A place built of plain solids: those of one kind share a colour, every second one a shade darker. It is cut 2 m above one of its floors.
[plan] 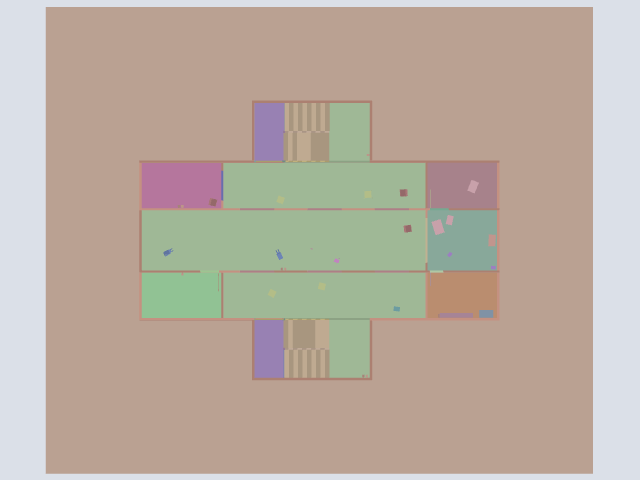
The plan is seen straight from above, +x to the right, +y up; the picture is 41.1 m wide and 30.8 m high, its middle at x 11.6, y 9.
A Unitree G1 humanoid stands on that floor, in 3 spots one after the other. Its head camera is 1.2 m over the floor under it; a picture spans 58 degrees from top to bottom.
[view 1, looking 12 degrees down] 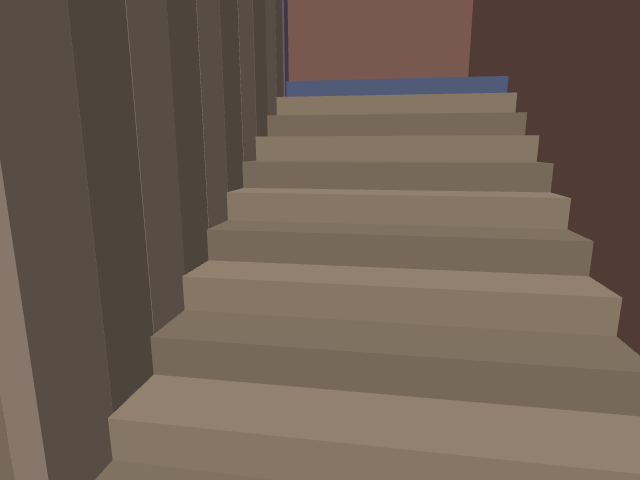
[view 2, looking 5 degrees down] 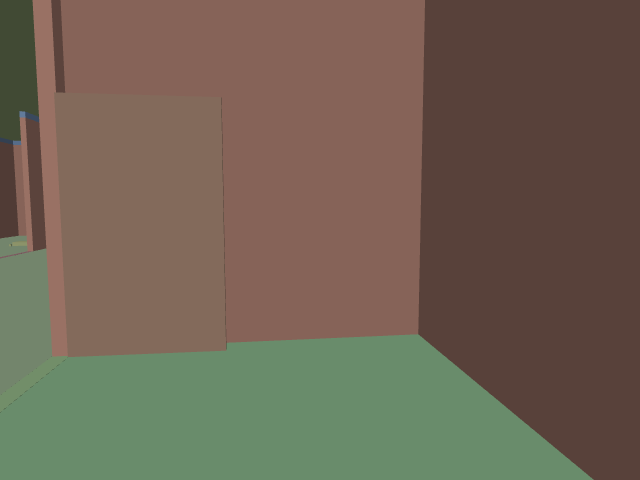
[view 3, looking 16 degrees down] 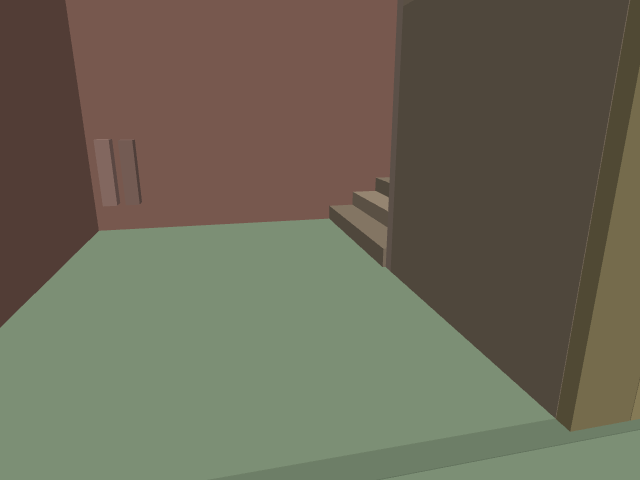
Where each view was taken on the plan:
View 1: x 13.09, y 16.89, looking -171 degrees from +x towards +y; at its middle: pilgrims_stair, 2.10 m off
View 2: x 1.57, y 5.42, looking -8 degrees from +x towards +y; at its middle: wall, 3.75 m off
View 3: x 13.47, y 5.12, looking -103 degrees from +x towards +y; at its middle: floor_crypt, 4.35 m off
